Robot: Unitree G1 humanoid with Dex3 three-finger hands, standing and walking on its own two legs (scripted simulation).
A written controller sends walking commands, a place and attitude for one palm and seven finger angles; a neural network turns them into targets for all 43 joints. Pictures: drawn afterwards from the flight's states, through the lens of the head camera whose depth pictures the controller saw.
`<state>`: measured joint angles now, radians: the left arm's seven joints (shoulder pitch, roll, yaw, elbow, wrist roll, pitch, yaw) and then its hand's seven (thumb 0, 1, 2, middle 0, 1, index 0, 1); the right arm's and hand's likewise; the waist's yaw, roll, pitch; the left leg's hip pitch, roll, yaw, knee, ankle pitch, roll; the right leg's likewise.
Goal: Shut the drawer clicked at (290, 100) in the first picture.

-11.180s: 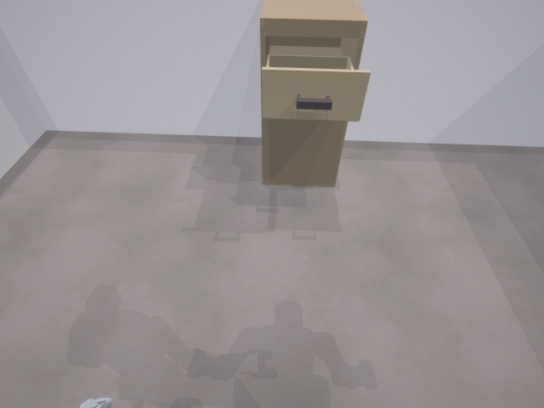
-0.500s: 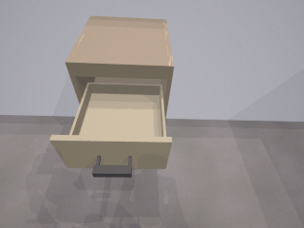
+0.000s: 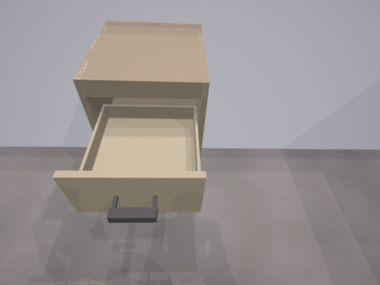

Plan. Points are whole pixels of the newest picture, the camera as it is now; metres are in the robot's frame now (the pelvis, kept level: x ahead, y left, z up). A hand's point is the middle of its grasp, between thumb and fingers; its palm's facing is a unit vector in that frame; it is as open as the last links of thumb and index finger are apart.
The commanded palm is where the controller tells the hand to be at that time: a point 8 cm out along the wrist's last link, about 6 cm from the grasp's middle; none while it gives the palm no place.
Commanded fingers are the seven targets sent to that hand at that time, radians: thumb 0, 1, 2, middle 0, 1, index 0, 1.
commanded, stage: look again from close up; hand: left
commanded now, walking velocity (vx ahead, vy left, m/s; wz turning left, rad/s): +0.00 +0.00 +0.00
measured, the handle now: (134, 207) +0.31 +0.16 -0.08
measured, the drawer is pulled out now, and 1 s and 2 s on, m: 0.30 0.30 0.30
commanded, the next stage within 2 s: raise the hand and make a fist in 0.06 s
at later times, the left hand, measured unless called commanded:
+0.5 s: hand (154, 250) +0.19 +0.08 +0.01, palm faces +0.03 -0.99 +0.10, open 6.4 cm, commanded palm +0.10 +0.17 -0.05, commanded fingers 0.00 0.90 0.90 -0.56 -0.69 -0.56 -0.69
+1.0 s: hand (147, 269) +0.17 +0.10 -0.03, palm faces +0.01 -1.00 -0.01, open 3.8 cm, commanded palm +0.11 +0.18 -0.02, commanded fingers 0.00 0.90 0.90 -1.06 -1.23 -1.06 -1.23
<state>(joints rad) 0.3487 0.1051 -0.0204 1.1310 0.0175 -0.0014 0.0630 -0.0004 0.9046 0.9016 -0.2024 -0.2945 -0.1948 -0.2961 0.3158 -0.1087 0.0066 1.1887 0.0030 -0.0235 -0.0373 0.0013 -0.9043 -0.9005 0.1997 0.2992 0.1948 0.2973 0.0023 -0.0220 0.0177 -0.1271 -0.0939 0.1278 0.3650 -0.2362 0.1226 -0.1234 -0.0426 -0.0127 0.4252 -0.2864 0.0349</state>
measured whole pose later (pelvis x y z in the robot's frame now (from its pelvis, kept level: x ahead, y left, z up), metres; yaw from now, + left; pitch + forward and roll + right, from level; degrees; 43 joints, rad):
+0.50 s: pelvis -0.03 -0.04 -0.04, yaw +4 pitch +7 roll +1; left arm 0.36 0.08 -0.03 0.09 -0.19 -0.41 -0.11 0.02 0.93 0.90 -0.37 -0.48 -0.37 -0.49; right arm 0.23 -0.27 -0.03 0.67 0.02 -0.27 0.00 0.02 -0.91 -0.90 0.20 0.30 0.20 0.30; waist -0.05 -0.03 -0.17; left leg -0.57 -0.06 0.08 0.84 -0.40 0.06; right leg -0.59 0.02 -0.05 0.88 -0.42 -0.06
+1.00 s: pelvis -0.02 -0.09 -0.07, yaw +6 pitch +13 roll +1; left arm 0.44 0.23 0.13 -0.03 -0.30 -0.26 -0.33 0.01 0.90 0.90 -0.87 -1.02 -0.86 -1.02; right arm 0.21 -0.19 0.03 0.57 0.05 -0.17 -0.04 0.01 -0.90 -0.90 0.21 0.30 0.20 0.30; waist -0.02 0.03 -0.11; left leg -0.78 -0.02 -0.01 1.04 -0.48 -0.01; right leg -0.77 0.05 -0.14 1.04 -0.50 -0.11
